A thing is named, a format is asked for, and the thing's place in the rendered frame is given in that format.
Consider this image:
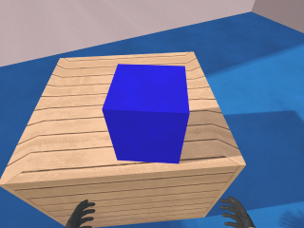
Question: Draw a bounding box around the pedestal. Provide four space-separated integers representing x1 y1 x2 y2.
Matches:
0 51 246 228

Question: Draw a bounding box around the carton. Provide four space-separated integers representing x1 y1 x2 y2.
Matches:
102 64 190 164

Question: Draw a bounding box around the right robot hand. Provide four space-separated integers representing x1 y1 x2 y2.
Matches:
220 196 256 228

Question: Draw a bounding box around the left robot hand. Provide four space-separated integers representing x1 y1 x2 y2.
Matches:
65 199 96 228

